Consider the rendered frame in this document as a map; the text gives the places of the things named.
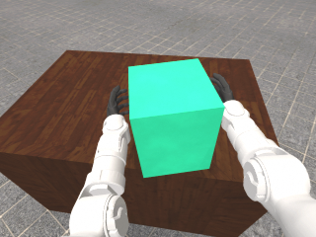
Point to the right robot forearm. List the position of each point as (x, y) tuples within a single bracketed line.
[(245, 137)]

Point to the carton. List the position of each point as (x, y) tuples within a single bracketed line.
[(175, 115)]

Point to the pedestal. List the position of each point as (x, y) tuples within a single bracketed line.
[(49, 138)]

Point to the left robot hand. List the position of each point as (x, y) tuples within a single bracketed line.
[(113, 107)]

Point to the robot left upper arm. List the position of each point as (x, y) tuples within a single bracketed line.
[(99, 216)]

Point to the right robot hand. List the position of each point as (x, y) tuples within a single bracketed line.
[(222, 87)]

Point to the robot right upper arm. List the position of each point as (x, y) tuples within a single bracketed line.
[(280, 183)]

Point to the left robot forearm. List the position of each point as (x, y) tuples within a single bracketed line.
[(107, 175)]

